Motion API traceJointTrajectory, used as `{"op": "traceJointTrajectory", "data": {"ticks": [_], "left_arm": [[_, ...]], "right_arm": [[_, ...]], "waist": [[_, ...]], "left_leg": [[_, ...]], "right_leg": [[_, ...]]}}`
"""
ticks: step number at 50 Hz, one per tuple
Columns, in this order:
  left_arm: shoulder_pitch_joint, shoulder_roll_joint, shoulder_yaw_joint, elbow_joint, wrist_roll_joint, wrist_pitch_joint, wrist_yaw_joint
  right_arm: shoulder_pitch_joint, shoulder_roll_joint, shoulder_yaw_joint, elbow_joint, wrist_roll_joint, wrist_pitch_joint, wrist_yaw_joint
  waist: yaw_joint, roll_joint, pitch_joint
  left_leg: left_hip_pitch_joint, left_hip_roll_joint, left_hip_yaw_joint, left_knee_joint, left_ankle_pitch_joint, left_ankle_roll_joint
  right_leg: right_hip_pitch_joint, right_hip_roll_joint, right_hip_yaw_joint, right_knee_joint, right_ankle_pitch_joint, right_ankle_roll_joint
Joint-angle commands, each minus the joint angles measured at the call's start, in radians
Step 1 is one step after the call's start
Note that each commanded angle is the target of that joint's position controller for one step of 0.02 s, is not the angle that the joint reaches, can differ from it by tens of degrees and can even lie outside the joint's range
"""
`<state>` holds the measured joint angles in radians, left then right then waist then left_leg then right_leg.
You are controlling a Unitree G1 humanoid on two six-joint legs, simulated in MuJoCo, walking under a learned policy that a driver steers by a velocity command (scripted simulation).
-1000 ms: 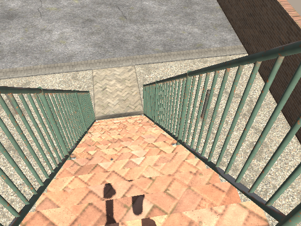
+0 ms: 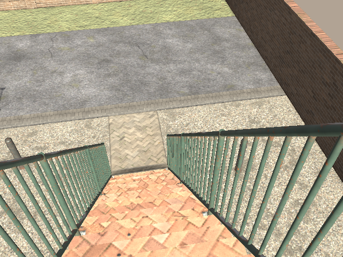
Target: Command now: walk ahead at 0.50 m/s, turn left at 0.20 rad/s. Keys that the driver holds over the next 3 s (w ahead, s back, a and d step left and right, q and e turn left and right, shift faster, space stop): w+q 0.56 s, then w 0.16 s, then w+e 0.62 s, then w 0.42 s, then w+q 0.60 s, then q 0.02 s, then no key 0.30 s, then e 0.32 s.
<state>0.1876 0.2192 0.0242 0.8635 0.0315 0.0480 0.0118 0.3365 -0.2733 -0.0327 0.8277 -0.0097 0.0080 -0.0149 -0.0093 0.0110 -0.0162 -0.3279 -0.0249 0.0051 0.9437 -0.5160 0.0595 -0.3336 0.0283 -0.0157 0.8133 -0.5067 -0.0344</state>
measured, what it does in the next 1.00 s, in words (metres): steps on the spot, turning left: left foot, then right foot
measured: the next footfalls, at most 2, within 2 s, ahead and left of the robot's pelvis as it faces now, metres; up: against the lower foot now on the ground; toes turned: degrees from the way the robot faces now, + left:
left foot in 0.40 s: -0.02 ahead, +0.10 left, +0.00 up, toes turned +12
right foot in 0.94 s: -0.03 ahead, -0.06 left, +0.00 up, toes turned +22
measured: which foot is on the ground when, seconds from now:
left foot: up 0.00-0.38, down 0.40-0.96, up 0.98-1.00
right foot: down 0.00-0.40, up 0.42-0.92, down 0.94-1.00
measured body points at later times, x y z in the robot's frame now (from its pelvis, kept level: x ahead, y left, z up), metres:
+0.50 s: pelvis -0.03 +0.02 +0.00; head -0.03 +0.05 +0.45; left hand +0.02 +0.32 -0.12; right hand +0.13 -0.21 -0.11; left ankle -0.06 +0.09 -0.70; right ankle +0.01 -0.12 -0.65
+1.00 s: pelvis -0.05 +0.02 +0.02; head -0.05 +0.00 +0.47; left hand -0.03 +0.29 -0.09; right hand +0.18 -0.16 -0.08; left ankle -0.06 +0.09 -0.69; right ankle -0.06 -0.07 -0.70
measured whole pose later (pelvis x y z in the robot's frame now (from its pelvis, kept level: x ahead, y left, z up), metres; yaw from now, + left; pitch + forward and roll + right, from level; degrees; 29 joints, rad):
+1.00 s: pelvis -0.05 +0.02 +0.02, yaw +17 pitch +0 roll +0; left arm 0.28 0.22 0.00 0.72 0.01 0.06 0.00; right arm 0.16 -0.24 -0.01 0.65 -0.02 0.07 -0.02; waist 0.02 0.04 -0.03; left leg -0.41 -0.12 -0.05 0.81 -0.41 0.06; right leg -0.26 0.10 0.04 0.68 -0.43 -0.08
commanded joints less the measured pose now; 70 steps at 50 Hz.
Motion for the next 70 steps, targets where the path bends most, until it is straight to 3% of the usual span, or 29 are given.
{"op": "traceJointTrajectory", "data": {"ticks": [1, 3, 5, 12, 14, 16, 18, 20, 21, 22, 24, 27, 31, 35, 37, 43, 46, 47, 48, 49, 50, 52, 56, 61, 65, 66, 67, 68, 70], "left_arm": [[0.269, 0.260, 0.056, 0.022, -0.040, -0.059, -0.024], [0.076, 0.176, 0.032, -0.032, -0.026, -0.081, -0.034], [0.027, 0.138, 0.017, -0.057, -0.022, -0.100, -0.024], [0.155, 0.183, 0.028, -0.090, 0.006, -0.118, -0.014], [0.145, 0.190, 0.036, -0.105, 0.009, -0.094, -0.010], [0.088, 0.215, 0.040, -0.135, 0.026, -0.084, -0.014], [0.088, 0.236, 0.054, -0.128, 0.018, -0.064, -0.009], [0.024, 0.228, 0.059, -0.132, 0.002, -0.033, -0.006], [-0.025, 0.129, 0.040, -0.167, 0.015, -0.018, -0.002], [-0.006, 0.125, 0.029, -0.243, 0.020, -0.018, 0.012], [-0.021, 0.198, 0.052, -0.214, -0.003, -0.018, 0.024], [-0.012, 0.166, 0.056, -0.186, 0.019, 0.007, 0.025], [-0.036, 0.120, 0.043, -0.203, 0.007, 0.019, 0.029], [-0.026, 0.134, 0.046, -0.201, -0.003, 0.012, 0.021], [-0.043, 0.116, 0.029, -0.213, -0.003, 0.016, 0.016], [-0.011, 0.102, 0.007, -0.212, -0.028, 0.015, -0.003], [0.067, 0.068, -0.009, -0.205, -0.010, 0.015, -0.009], [0.143, 0.058, -0.012, -0.191, -0.007, 0.017, -0.006], [0.188, 0.122, 0.000, -0.185, -0.001, 0.012, -0.003], [0.147, 0.216, 0.031, -0.198, -0.033, -0.001, -0.009], [0.127, 0.210, 0.039, -0.212, -0.043, -0.013, -0.017], [0.064, 0.164, 0.029, -0.244, -0.043, -0.020, -0.015], [0.045, 0.146, 0.025, -0.275, -0.027, -0.008, 0.000], [0.042, 0.169, 0.039, -0.294, -0.014, 0.018, -0.009], [-0.051, 0.170, 0.041, -0.320, -0.044, 0.036, -0.010], [-0.084, 0.142, 0.035, -0.335, -0.057, 0.034, -0.004], [-0.023, 0.090, 0.026, -0.359, -0.065, 0.027, -0.006], [-0.010, 0.142, 0.040, -0.353, -0.030, 0.028, 0.004], [-0.032, 0.174, 0.058, -0.305, -0.020, 0.011, 0.002]], "right_arm": [[0.007, -0.054, -0.023, -0.087, 0.000, 0.022, -0.035], [-0.068, -0.115, -0.045, -0.096, 0.017, 0.030, -0.032], [-0.052, -0.093, -0.050, -0.086, 0.000, 0.052, -0.025], [-0.115, -0.067, -0.059, -0.124, 0.004, 0.081, -0.012], [-0.178, -0.032, -0.035, -0.168, -0.004, 0.085, -0.002], [-0.085, -0.048, -0.035, -0.148, -0.007, 0.086, -0.002], [-0.125, -0.029, -0.016, -0.183, -0.009, 0.090, 0.004], [0.129, -0.026, -0.021, -0.110, -0.020, 0.079, 0.006], [0.160, -0.090, -0.025, -0.085, -0.021, 0.067, 0.008], [0.098, -0.238, -0.066, -0.121, 0.024, 0.041, 0.010], [-0.059, -0.176, -0.053, -0.169, 0.000, 0.030, 0.014], [-0.141, -0.092, -0.021, -0.207, -0.005, 0.019, 0.008], [-0.048, -0.080, -0.016, -0.201, 0.015, 0.007, -0.006], [-0.029, -0.095, -0.024, -0.218, -0.001, 0.019, -0.006], [-0.048, -0.057, -0.016, -0.229, 0.000, 0.026, 0.001], [-0.120, -0.072, -0.017, -0.246, -0.005, 0.035, 0.012], [-0.177, -0.092, -0.015, -0.236, 0.004, 0.053, -0.003], [-0.221, -0.082, -0.013, -0.245, 0.010, 0.055, -0.010], [-0.228, -0.057, -0.011, -0.269, -0.002, 0.052, -0.017], [-0.230, -0.081, -0.012, -0.306, -0.018, 0.040, -0.013], [-0.248, -0.098, -0.021, -0.281, -0.022, 0.027, -0.013], [-0.284, -0.093, -0.025, -0.270, -0.016, 0.017, -0.004], [-0.265, -0.048, -0.011, -0.256, -0.035, 0.037, -0.001], [-0.270, -0.025, 0.008, -0.265, -0.021, 0.039, -0.003], [-0.128, -0.031, 0.004, -0.224, -0.022, 0.028, 0.006], [-0.039, -0.039, 0.000, -0.195, -0.036, 0.022, 0.002], [-0.050, -0.143, -0.019, -0.201, -0.047, 0.016, -0.001], [-0.053, -0.187, -0.040, -0.196, -0.024, 0.004, 0.011], [-0.136, -0.083, -0.013, -0.223, -0.006, -0.022, 0.024]], "waist": [[0.098, -0.212, -0.013], [0.025, -0.088, 0.077], [-0.013, -0.099, 0.076], [0.012, -0.138, -0.020], [0.028, -0.165, 0.004], [-0.011, -0.216, -0.077], [0.006, -0.203, -0.022], [-0.135, -0.078, -0.094], [-0.114, 0.155, -0.004], [-0.055, 0.263, -0.093], [-0.006, 0.108, -0.042], [0.031, 0.088, -0.010], [0.020, 0.074, -0.009], [-0.006, 0.091, -0.045], [-0.015, 0.072, -0.035], [-0.038, 0.072, -0.057], [0.014, 0.032, -0.041], [0.057, -0.015, -0.038], [0.043, -0.158, -0.032], [0.017, -0.286, 0.021], [0.025, -0.177, 0.031], [0.003, -0.049, 0.020], [0.002, -0.075, -0.031], [0.038, -0.118, -0.066], [-0.046, -0.073, -0.069], [-0.084, -0.001, -0.078], [-0.028, 0.252, -0.060], [-0.033, 0.304, -0.037], [0.003, 0.084, -0.013]], "left_leg": [[-0.361, -0.106, -0.174, 0.449, -0.071, -0.006], [-0.335, -0.062, -0.187, 0.424, 0.088, -0.022], [-0.284, -0.045, -0.166, 0.402, 0.197, -0.039], [-0.296, -0.047, -0.029, 0.345, 0.291, -0.026], [-0.266, -0.012, -0.010, 0.123, 0.123, -0.020], [-0.074, -0.039, 0.101, 0.155, 0.174, -0.003], [-0.012, -0.012, 0.049, -0.097, -0.057, 0.015], [0.278, -0.032, -0.004, -0.355, 0.145, 0.050], [0.388, 0.120, -0.344, -0.365, 0.729, 0.109], [0.288, 0.269, -0.622, -0.440, 0.881, 0.255], [0.063, 0.232, -0.495, -0.474, 0.548, 0.261], [-0.090, 0.137, -0.405, -0.417, 0.646, 0.207], [-0.006, 0.111, -0.422, -0.409, 0.722, 0.205], [0.071, 0.137, -0.459, -0.420, 0.775, 0.231], [0.113, 0.157, -0.471, -0.435, 0.738, 0.226], [0.035, 0.166, -0.397, -0.494, 0.627, 0.165], [-0.045, 0.156, -0.350, -0.452, 0.615, 0.130], [-0.097, 0.109, -0.289, -0.339, 0.620, 0.095], [-0.225, -0.017, -0.158, -0.082, 0.543, 0.037], [-0.401, -0.089, -0.029, -0.049, 0.024, -0.028], [-0.383, -0.035, -0.074, 0.058, -0.004, -0.057], [-0.301, -0.019, -0.068, 0.144, 0.071, -0.095], [-0.222, -0.020, -0.023, 0.178, 0.145, -0.123], [-0.079, -0.018, -0.005, -0.063, 0.060, -0.124], [0.155, -0.030, -0.034, -0.386, 0.154, -0.083], [0.307, 0.020, -0.087, -0.483, 0.270, -0.053], [0.432, 0.224, -0.341, -0.482, 0.553, 0.034], [0.319, 0.377, -0.546, -0.539, 0.616, 0.146], [0.154, 0.354, -0.473, -0.589, 0.442, 0.189]], "right_leg": [[0.192, -0.389, 0.492, -0.352, 0.919, -0.258], [0.019, -0.361, 0.355, -0.397, 0.676, -0.233], [-0.045, -0.323, 0.252, -0.367, 0.722, -0.194], [0.065, -0.311, 0.104, -0.265, 0.747, -0.178], [0.071, -0.324, 0.087, -0.294, 0.706, -0.162], [0.001, -0.290, -0.011, -0.219, 0.802, -0.140], [0.010, -0.331, 0.003, -0.242, 0.851, -0.118], [-0.100, -0.259, -0.073, 0.120, 0.926, -0.064], [-0.443, -0.097, -0.058, 0.411, 0.192, -0.015], [-0.492, -0.035, 0.094, 0.416, 0.031, 0.024], [-0.375, -0.053, 0.081, 0.431, 0.110, 0.067], [-0.299, -0.023, 0.039, 0.552, 0.233, 0.083], [-0.359, 0.007, 0.023, 0.509, 0.188, 0.102], [-0.307, 0.018, 0.033, 0.465, 0.126, 0.113], [-0.305, -0.010, 0.066, 0.317, 0.061, 0.105], [-0.020, 0.022, 0.030, 0.057, 0.013, 0.034], [0.168, 0.038, 0.029, -0.173, 0.056, -0.025], [0.264, 0.022, 0.086, -0.301, 0.228, -0.066], [0.343, -0.105, 0.326, -0.322, 0.502, -0.133], [0.296, -0.289, 0.617, -0.402, 0.687, -0.261], [0.230, -0.320, 0.659, -0.437, 0.644, -0.306], [0.129, -0.248, 0.530, -0.415, 0.679, -0.267], [0.090, -0.126, 0.374, -0.349, 0.888, -0.224], [0.102, -0.082, 0.387, -0.328, 0.886, -0.204], [0.029, -0.063, 0.473, -0.266, 0.739, -0.170], [-0.076, -0.019, 0.434, -0.145, 0.636, -0.125], [-0.310, 0.126, 0.268, 0.066, 0.253, -0.058], [-0.387, 0.124, 0.217, 0.176, -0.058, -0.035], [-0.295, 0.070, 0.196, 0.315, 0.052, 0.001]]}}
